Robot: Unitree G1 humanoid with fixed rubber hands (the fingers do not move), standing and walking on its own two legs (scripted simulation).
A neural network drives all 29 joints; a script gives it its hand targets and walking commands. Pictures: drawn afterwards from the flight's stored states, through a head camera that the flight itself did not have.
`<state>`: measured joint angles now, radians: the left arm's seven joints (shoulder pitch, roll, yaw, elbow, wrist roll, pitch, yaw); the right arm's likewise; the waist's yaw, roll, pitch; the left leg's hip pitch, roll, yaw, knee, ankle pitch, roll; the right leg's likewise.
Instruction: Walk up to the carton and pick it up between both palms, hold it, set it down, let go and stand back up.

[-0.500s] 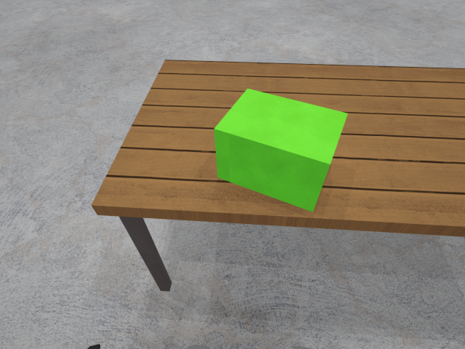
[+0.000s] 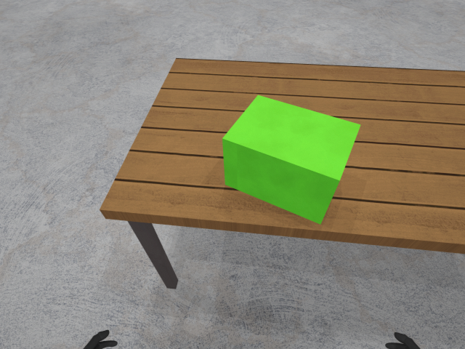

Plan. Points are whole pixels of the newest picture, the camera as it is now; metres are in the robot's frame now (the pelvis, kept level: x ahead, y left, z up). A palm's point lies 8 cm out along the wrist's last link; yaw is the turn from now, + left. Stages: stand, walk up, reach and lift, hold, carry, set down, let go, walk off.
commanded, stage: walk up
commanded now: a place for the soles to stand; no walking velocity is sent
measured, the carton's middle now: (287, 156) +0.54 -0.09 -0.03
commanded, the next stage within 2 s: none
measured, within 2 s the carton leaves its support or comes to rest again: neither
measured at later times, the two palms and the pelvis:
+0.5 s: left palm out of the picture +0.10 +0.30 -0.12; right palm out of the picture +0.06 -0.36 -0.11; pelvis +0.03 -0.04 -0.01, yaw -2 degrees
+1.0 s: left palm (140, 325) +0.18 +0.22 -0.13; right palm (441, 327) +0.20 -0.38 -0.15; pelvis +0.10 -0.09 -0.03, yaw -1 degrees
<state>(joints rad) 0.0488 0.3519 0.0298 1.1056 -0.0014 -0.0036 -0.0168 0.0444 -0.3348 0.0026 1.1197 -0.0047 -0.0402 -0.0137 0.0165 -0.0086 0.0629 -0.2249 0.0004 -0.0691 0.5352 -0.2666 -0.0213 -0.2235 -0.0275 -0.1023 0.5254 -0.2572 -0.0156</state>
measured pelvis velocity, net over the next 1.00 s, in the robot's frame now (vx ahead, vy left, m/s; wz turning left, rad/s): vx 0.10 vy -0.09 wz -0.02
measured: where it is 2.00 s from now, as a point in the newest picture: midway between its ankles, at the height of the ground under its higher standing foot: outside the picture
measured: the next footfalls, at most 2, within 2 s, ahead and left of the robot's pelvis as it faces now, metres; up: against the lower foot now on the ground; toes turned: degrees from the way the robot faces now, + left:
right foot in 0.54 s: +0.11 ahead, -0.17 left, +0.00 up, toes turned -7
left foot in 0.88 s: +0.20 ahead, +0.05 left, +0.00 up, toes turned -1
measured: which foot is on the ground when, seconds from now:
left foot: down 0.00-0.58, up 0.60-0.86, down 0.88-1.00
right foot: down 0.00-0.36, up 0.38-0.52, down 0.54-1.00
